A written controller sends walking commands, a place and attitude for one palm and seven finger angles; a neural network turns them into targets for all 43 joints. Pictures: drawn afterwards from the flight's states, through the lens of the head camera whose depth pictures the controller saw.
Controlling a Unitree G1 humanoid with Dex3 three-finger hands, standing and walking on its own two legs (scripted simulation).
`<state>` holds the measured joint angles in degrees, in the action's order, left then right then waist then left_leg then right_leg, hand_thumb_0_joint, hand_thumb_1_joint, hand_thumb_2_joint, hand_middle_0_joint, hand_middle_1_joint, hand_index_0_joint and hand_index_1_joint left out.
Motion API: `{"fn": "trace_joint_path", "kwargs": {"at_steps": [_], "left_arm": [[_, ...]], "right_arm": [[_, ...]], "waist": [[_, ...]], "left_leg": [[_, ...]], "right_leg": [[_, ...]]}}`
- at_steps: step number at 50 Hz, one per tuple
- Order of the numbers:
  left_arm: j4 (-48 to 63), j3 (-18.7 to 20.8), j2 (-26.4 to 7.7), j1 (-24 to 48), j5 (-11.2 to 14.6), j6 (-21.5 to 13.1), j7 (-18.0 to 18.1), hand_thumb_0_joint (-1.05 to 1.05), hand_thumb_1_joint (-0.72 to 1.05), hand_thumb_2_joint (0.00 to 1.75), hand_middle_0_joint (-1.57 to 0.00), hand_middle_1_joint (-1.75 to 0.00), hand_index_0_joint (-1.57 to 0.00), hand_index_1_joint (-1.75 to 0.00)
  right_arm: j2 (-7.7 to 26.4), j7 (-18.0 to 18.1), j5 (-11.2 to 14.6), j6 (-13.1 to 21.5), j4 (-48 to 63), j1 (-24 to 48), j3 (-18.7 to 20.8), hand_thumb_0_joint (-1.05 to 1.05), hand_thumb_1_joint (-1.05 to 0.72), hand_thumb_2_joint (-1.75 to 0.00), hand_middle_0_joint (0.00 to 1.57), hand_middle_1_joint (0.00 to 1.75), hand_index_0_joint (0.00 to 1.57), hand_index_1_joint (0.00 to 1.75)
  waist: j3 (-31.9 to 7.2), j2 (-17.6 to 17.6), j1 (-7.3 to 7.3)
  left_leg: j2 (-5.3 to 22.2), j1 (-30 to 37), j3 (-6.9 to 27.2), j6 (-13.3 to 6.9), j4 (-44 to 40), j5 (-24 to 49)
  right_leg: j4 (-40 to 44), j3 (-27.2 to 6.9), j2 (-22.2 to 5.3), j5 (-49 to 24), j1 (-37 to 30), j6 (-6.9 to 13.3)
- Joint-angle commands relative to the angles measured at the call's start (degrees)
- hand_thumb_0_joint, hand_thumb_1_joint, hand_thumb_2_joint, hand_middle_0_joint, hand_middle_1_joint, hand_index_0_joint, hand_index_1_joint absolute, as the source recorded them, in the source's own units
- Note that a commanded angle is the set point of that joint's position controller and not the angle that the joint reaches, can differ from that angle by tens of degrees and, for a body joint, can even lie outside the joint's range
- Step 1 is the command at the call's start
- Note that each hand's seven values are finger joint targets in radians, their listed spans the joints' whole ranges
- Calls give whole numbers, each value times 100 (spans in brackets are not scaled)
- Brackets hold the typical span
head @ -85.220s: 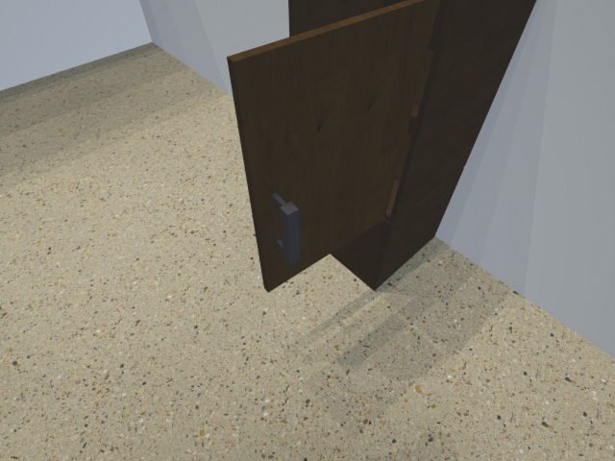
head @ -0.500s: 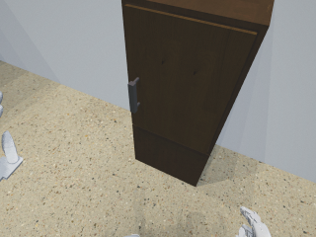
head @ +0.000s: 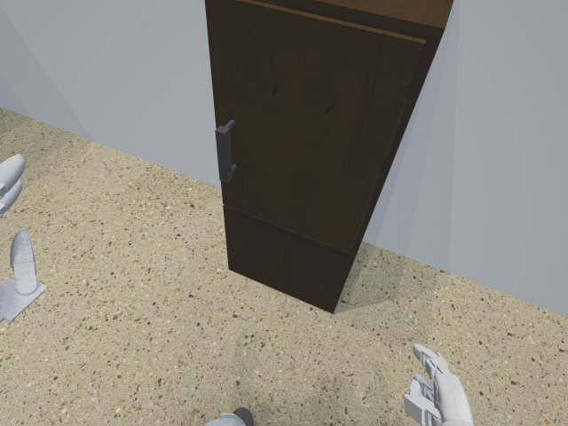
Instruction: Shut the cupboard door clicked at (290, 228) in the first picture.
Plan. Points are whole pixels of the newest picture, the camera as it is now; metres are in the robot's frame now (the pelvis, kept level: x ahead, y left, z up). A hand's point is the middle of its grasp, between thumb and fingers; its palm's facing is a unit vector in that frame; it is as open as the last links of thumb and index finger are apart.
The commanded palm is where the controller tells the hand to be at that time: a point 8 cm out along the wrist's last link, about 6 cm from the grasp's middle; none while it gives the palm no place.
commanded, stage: step back with the hand held close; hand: left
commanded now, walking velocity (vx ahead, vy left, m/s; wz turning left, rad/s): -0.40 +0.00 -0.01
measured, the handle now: (228, 151) +0.76 +0.16 -0.08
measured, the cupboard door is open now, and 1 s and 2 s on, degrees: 0 0 0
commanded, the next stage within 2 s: stop stepping back and stand still in 0.12 s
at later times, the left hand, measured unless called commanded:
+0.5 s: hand out of the picture +0.12 +0.27 +0.19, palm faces +0.34 -0.81 -0.48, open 7.4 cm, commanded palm +0.08 +0.31 +0.19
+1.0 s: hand out of the picture +0.12 +0.30 +0.17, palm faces +0.37 -0.80 -0.48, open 7.4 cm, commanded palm +0.07 +0.33 +0.19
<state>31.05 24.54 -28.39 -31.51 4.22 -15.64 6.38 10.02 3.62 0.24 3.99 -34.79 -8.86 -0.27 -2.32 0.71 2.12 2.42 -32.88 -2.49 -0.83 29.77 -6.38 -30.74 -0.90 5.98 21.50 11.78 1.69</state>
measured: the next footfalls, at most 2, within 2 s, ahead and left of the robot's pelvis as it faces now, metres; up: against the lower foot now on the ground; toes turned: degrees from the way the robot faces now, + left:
left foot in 0.12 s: +0.11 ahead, +0.10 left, +0.00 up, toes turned -1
right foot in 0.40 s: -0.12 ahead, -0.07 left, +0.00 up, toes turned -4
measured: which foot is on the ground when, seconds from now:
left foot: up 0.00-0.10, down 0.12-0.44, up 0.46-0.56, down 0.58-1.00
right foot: down 0.00-0.18, up 0.20-0.38, down 0.40-1.00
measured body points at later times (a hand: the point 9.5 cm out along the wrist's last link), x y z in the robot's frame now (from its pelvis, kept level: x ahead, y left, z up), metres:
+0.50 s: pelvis -0.08 +0.02 +0.01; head -0.09 +0.04 +0.46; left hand +0.10 +0.31 +0.21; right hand +0.05 -0.21 -0.08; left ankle +0.02 +0.11 -0.71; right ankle -0.16 -0.07 -0.72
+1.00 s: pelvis -0.09 +0.04 +0.01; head -0.10 +0.04 +0.46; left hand +0.09 +0.34 +0.20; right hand +0.04 -0.20 -0.08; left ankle -0.03 +0.13 -0.72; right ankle -0.16 -0.07 -0.72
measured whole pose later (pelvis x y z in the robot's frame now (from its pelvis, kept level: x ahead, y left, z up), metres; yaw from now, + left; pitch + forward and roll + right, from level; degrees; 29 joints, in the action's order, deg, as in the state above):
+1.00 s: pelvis -0.09 +0.04 +0.01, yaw -3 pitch +2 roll -1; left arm 24.6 23.6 -24.7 -33.7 3.4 -10.4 8.8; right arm 11.1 4.3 0.6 4.6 -36.6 -14.8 -1.4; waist -3.6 0.9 0.7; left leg 0.4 -19.7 -1.3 -1.3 28.5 -10.4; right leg -24.5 1.4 1.9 18.5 7.5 1.0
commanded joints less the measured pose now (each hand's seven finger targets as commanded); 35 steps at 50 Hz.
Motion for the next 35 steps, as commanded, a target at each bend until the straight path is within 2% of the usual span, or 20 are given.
{"fn": "trace_joint_path", "kwargs": {"at_steps": [1, 3, 5, 6, 7, 8, 9, 10, 12, 14, 17, 19, 21, 22, 24, 27, 30, 31, 33, 35], "left_arm": [[655, 859, -987, 122, -60, -128, 329, 0, 90, 90, -20, -30, -20, -30], [482, 648, -923, 633, -154, -75, 351, 0, 90, 90, -20, -30, -20, -30], [474, 516, -911, 1071, -169, -72, 334, 0, 90, 90, -20, -30, -20, -30], [547, 458, -870, 1099, -123, -122, 292, 0, 90, 90, -20, -30, -20, -30], [360, 465, -850, 859, -65, -153, 239, 0, 90, 90, -20, -30, -20, -30], [517, 558, -879, 655, -17, -149, 208, 0, 90, 90, -20, -30, -20, -30], [768, 587, -857, 576, -21, -174, 153, 0, 90, 90, -20, -30, -20, -30], [999, 568, -704, 491, -21, -184, 134, 0, 90, 90, -20, -30, -20, -30], [1429, 627, -659, 229, 21, -150, 152, 0, 90, 90, -20, -30, -20, -30], [1740, 941, -888, -132, 51, -69, 217, 0, 90, 90, -20, -30, -20, -30], [1575, 950, -816, -444, 71, 140, 267, 0, 90, 90, -20, -30, -20, -30], [1420, 1283, -1162, -601, 56, 246, 310, 0, 90, 90, -20, -30, -20, -30], [1213, 1091, -999, -103, 126, 312, 364, 0, 90, 90, -20, -30, -20, -30], [878, 890, -756, -116, 105, 454, 389, 0, 90, 90, -20, -30, -20, -30], [709, 665, -637, 328, 30, 590, 466, 0, 90, 90, -20, -30, -20, -30], [90, 263, -514, 1328, -187, 482, 493, 0, 90, 90, -20, -30, -20, -30], [55, 182, -515, 1364, -227, 401, 417, 0, 90, 90, -20, -30, -20, -30], [248, 318, -601, 1127, -218, 353, 405, 0, 90, 90, -20, -30, -20, -30], [854, 351, -627, 1210, -157, 217, 354, 0, 90, 90, -20, -30, -20, -30], [1069, 578, -718, 845, -172, 111, 369, 0, 90, 90, -20, -30, -20, -30]], "right_arm": [[718, 116, -104, 118, 686, 318, 251, 0, -90, -90, 20, 30, 20, 30], [747, 174, -93, 51, 728, 351, 141, 0, -90, -90, 20, 30, 20, 30], [958, 277, -18, 102, 681, 282, 185, 0, -90, -90, 20, 30, 20, 30], [1056, 274, 75, 166, 714, 257, 265, 0, -90, -90, 20, 30, 20, 30], [1098, 220, 145, 220, 755, 175, 333, 0, -90, -90, 20, 30, 20, 30], [1076, 177, 50, 236, 823, 202, 346, 0, -90, -90, 20, 30, 20, 30], [1133, 137, -78, 305, 828, 370, 358, 0, -90, -90, 20, 30, 20, 30], [1064, 90, -103, 352, 819, 333, 381, 0, -90, -90, 20, 30, 20, 30], [991, 17, -65, 461, 822, 191, 413, 0, -90, -90, 20, 30, 20, 30], [994, 3, -83, 519, 900, 177, 406, 0, -90, -90, 20, 30, 20, 30], [910, 40, -107, 437, 937, 58, 286, 0, -90, -90, 20, 30, 20, 30], [880, 41, -167, 332, 889, -45, 270, 0, -90, -90, 20, 30, 20, 30], [819, 64, -159, 253, 701, -135, 244, 0, -90, -90, 20, 30, 20, 30], [836, 102, -99, 217, 646, -143, 291, 0, -90, -90, 20, 30, 20, 30], [931, 116, -67, 115, 592, -100, 260, 0, -90, -90, 20, 30, 20, 30], [940, 190, -18, 246, 472, 24, 156, 0, -90, -90, 20, 30, 20, 30], [1031, 240, 57, 366, 570, 55, 220, 0, -90, -90, 20, 30, 20, 30], [952, 213, 11, 361, 547, -17, 159, 0, -90, -90, 20, 30, 20, 30], [910, 176, -1, 436, 631, 55, 132, 0, -90, -90, 20, 30, 20, 30], [884, 173, -51, 527, 640, 86, 148, 0, -90, -90, 20, 30, 20, 30]], "waist": [[157, -773, -65], [623, -486, -35], [505, 181, -61], [72, 476, -169], [-316, 444, -216], [-724, 915, -254], [-982, 1402, -320], [-1168, 1355, -337], [-1403, 867, -297], [-1461, 1088, -287], [-917, 1343, -152], [-924, 858, -107], [-809, -296, -57], [-495, -721, -73], [97, -743, -35], [808, -247, -12], [629, -33, -104], [357, 390, -91], [21, 868, -121], [-97, 714, -152]], "left_leg": [[-191, 1769, 377, 323, 2058, -1278], [-48, 902, 564, 240, 1152, -1089], [100, 1387, 623, 129, -270, 1407], [470, 1757, 841, -8, -641, 2337], [801, 2117, 1002, -165, -782, 2462], [1068, 2122, 1500, -302, -1130, 2357], [1344, 1571, 1842, -387, -1632, 1339], [1533, 1290, 1981, -506, -1826, 253], [1372, 1800, 1642, -553, -1670, -428], [1108, 1578, 1380, -292, -1968, -1910], [524, 825, 846, 226, -2023, -2864], [0, 1165, 288, 402, -867, -2202], [-156, 2140, 278, 320, 862, -1163], [-159, 2047, 424, 294, 1480, -1147], [-73, 1266, 482, 231, 1974, -1059], [85, 1351, 381, 4, 481, -960], [209, 1824, 481, -147, -52, -162], [304, 1913, 813, -216, -346, 191], [705, 1815, 1765, -293, -1147, -91], [807, 1609, 1835, -348, -1467, -1179]], "right_leg": [[1846, -1472, -2170, -296, 2649, 763], [1202, -1151, -1827, -2172, 1679, 483], [487, -510, -1005, -2781, 1187, -10], [209, -295, -537, -2467, 792, -224], [-29, -193, -334, -1731, 626, -290], [-457, -97, -165, -499, 552, -248], [-1196, -154, -34, 625, 148, -230], [-1702, -255, -75, 832, -32, -212], [-1468, -168, -159, 681, 252, -208], [-865, 183, -46, 648, -127, -164], [590, 558, 29, 536, -887, -7], [1340, 90, -614, 546, -460, 318], [1934, -994, -1661, 1036, 1118, 709], [2006, -1307, -1878, 1634, 1597, 886], [2028, -1515, -2091, 1701, 1551, 984], [1428, -847, -1664, 461, 1161, 467], [832, -465, -1139, -1044, 743, 76], [432, -141, -913, -1309, 624, -13], [-24, 178, -514, -660, 257, -209], [213, 98, -533, -384, -20, -201]]}}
